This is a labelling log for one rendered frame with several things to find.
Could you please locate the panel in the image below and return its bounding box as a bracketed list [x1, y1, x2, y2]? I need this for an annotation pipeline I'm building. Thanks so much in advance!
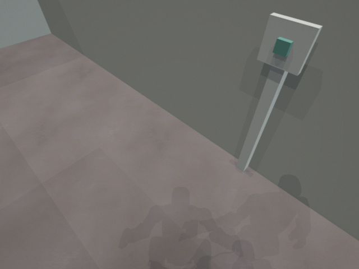
[236, 13, 322, 172]

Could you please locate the button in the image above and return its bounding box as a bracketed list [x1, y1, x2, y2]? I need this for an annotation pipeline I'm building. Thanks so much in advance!
[273, 37, 293, 57]

